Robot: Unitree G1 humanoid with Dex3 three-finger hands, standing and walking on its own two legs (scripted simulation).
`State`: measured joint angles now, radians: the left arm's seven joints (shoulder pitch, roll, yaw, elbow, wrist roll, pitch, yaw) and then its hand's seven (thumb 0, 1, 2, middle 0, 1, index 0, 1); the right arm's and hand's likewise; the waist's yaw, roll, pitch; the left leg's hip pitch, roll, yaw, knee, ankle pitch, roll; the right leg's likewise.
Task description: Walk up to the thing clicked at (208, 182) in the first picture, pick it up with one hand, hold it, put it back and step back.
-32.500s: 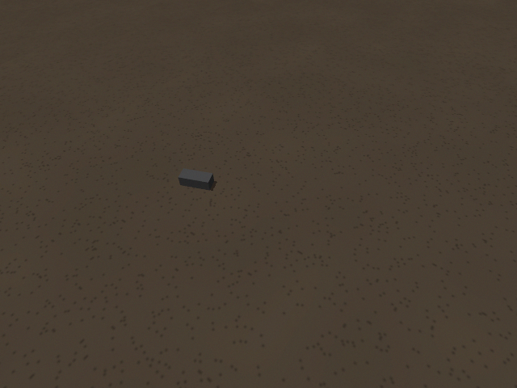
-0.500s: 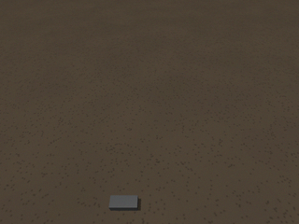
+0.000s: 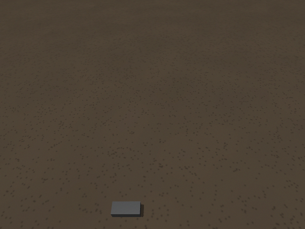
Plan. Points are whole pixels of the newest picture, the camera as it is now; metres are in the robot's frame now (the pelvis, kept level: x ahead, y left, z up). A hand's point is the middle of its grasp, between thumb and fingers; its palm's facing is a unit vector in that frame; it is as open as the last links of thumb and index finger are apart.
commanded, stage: stand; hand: left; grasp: from above
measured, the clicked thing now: (126, 209) +0.41 +0.20 -0.75
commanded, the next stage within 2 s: step back in 0.64 s
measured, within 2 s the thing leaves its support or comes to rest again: neither
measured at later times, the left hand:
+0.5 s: hand out of the picture +0.08 +0.24 -0.16, palm faces -0.01 -0.94 -0.34, open 7.4 cm
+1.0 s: hand out of the picture +0.10 +0.30 -0.18, palm faces -0.01 -0.92 -0.39, open 7.4 cm
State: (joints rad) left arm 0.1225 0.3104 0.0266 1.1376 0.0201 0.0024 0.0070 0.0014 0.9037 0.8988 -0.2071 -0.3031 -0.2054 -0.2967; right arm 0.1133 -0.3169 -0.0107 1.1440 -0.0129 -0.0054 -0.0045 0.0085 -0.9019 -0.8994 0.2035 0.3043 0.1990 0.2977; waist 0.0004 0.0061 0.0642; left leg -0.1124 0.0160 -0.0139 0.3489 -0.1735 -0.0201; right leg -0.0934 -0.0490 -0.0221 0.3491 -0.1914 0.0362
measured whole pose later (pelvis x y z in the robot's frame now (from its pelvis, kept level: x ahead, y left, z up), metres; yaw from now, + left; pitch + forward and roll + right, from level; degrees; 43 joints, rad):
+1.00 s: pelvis -0.05 +0.03 -0.03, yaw +0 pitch -2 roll +0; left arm 0.01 0.41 0.07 0.93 0.02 0.06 0.02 0.00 0.90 0.90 -0.21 -0.30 -0.21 -0.30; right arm 0.13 -0.39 -0.05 0.99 -0.01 0.03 0.02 0.01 -0.90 -0.90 0.20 0.30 0.20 0.30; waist -0.02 -0.04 0.17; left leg -0.32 -0.04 -0.01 0.71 -0.37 0.04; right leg -0.42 -0.02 0.09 0.81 -0.44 -0.01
